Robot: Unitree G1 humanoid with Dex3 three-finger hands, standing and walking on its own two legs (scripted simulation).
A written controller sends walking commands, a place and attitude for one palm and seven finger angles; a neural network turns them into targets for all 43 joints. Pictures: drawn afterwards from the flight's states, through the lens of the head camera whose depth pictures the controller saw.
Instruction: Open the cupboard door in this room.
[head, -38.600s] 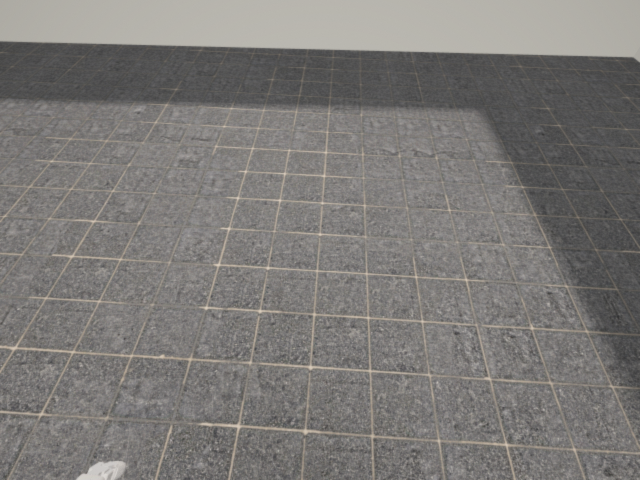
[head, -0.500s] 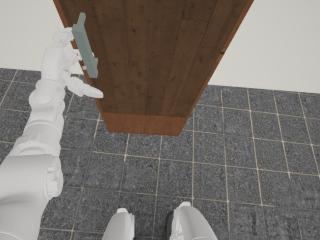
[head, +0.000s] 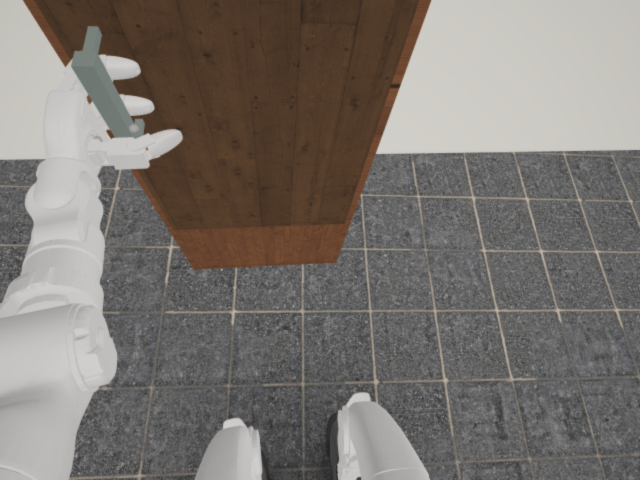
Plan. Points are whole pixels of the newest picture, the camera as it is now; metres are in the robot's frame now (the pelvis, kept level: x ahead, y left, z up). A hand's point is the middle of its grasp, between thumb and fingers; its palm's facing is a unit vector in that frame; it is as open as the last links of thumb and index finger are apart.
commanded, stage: close the thumb around the handle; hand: left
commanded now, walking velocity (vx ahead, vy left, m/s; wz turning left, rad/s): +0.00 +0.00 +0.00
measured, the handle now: (117, 100) +0.57 +0.20 +0.05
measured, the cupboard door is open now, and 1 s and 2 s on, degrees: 0 18 45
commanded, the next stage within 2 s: pull the door open along its arc in 0.34 s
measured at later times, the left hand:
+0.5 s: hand (135, 128) +0.52 +0.17 +0.06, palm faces -0.03 -1.00 -0.03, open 5.4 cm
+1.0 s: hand (159, 206) +0.42 +0.14 +0.06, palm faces +0.17 -0.98 +0.05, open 5.6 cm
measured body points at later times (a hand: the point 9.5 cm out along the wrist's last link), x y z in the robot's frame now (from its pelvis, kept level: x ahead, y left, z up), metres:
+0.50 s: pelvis +0.01 +0.01 +0.00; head +0.16 +0.02 +0.42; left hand +0.52 +0.23 +0.06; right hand +0.01 -0.25 -0.11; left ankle -0.01 +0.10 -0.66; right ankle +0.04 -0.12 -0.66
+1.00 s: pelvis +0.03 +0.01 +0.02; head +0.14 +0.01 +0.46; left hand +0.40 +0.19 +0.06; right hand +0.13 -0.24 -0.09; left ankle -0.01 +0.10 -0.66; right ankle +0.04 -0.12 -0.66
